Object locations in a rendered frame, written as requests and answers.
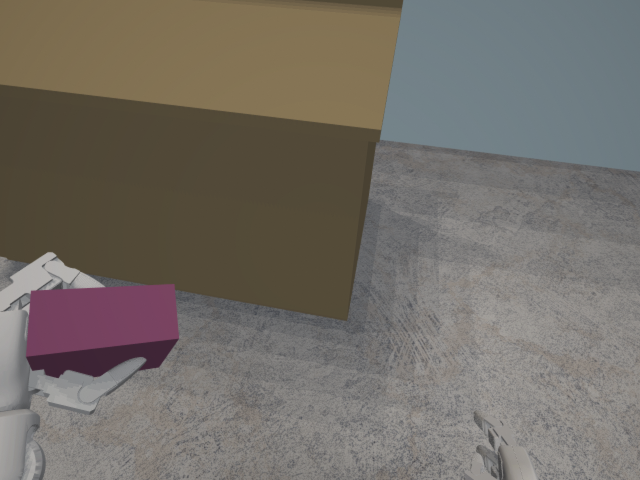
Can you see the sponge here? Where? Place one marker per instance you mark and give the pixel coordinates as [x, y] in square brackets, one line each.
[91, 330]

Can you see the left robot forearm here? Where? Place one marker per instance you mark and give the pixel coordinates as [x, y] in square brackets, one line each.
[21, 457]

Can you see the table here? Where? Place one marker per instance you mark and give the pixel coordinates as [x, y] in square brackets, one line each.
[224, 146]

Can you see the robot right hand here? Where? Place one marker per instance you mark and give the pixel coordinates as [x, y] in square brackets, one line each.
[512, 462]

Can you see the robot left hand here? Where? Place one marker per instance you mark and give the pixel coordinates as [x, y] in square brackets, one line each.
[72, 391]

